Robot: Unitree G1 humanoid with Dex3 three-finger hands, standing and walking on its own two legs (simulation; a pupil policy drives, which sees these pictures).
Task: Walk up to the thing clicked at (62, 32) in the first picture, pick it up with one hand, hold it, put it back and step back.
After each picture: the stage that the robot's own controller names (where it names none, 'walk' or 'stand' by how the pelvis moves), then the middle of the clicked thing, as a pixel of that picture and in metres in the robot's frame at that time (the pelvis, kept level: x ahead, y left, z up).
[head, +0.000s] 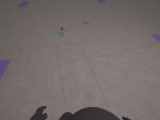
stand; (62, 31) +1.95 +0.66 -0.66
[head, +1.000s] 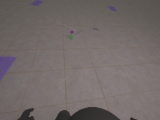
walk; (71, 35) +1.88 +0.32 -0.64
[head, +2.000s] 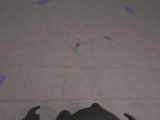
walk; (77, 48) +1.30 +0.13 -0.65
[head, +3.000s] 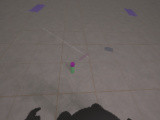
walk; (72, 68) +0.82 +0.17 -0.65
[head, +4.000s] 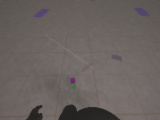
walk; (73, 83) +0.53 +0.18 -0.63
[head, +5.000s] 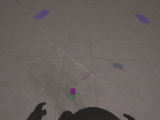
stand; (73, 93) +0.41 +0.13 -0.65
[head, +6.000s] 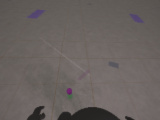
stand; (69, 93) +0.40 +0.16 -0.65
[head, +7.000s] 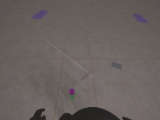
stand; (72, 94) +0.40 +0.14 -0.66
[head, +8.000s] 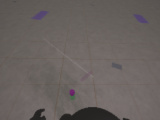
stand; (72, 95) +0.39 +0.14 -0.66
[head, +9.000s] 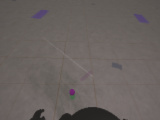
go down; (72, 94) +0.39 +0.14 -0.66
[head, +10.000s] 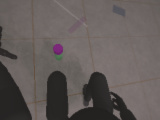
go down; (58, 53) +0.48 +0.18 -0.28
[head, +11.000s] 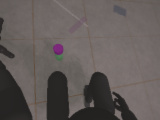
approach; (58, 53) +0.48 +0.18 -0.26
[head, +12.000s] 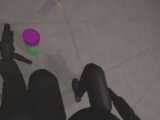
close in; (32, 45) +0.46 +0.24 -0.17
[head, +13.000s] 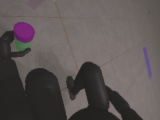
close; (23, 41) +0.46 +0.25 -0.17
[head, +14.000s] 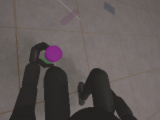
lift; (50, 57) +0.37 +0.22 -0.09
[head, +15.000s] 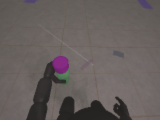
lift; (62, 73) +0.30 +0.15 +0.07
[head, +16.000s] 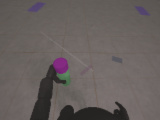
hold; (63, 74) +0.30 +0.15 +0.05
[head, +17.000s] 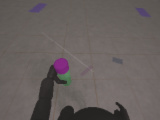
hold; (64, 74) +0.30 +0.15 +0.05
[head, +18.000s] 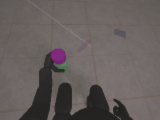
crouch; (61, 63) +0.38 +0.16 -0.02
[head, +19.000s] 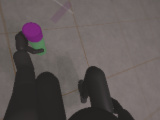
lower; (37, 42) +0.48 +0.22 -0.09
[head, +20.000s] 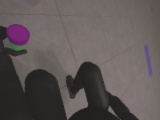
lower; (18, 43) +0.45 +0.26 -0.17
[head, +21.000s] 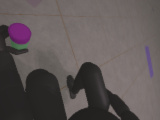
lower; (19, 42) +0.45 +0.26 -0.17
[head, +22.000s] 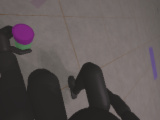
lower; (23, 42) +0.45 +0.26 -0.16
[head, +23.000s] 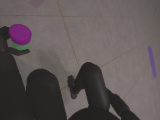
rest; (21, 43) +0.45 +0.26 -0.17
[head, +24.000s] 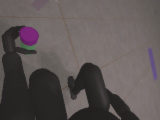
open; (28, 44) +0.45 +0.24 -0.18
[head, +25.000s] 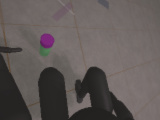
stand; (45, 47) +0.46 +0.22 -0.19
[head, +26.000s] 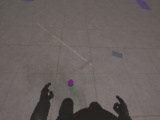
stand; (70, 85) +0.41 +0.12 -0.55
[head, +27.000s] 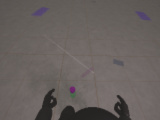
stand; (72, 92) +0.41 +0.12 -0.60
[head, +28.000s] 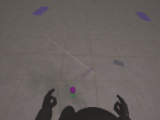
stand; (72, 92) +0.40 +0.12 -0.60
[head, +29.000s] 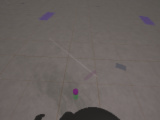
stand; (75, 94) +0.42 +0.11 -0.65
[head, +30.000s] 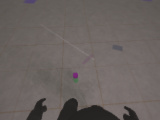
walk; (75, 78) +0.51 +0.12 -0.62
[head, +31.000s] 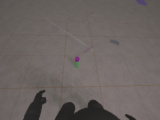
walk; (76, 62) +0.79 +0.11 -0.62
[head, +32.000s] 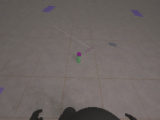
stand; (78, 58) +1.08 +0.15 -0.64
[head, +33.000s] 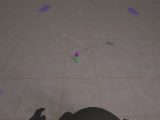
stand; (76, 58) +1.08 +0.16 -0.66
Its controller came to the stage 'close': yes
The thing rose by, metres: 0.70
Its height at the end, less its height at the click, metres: +0.00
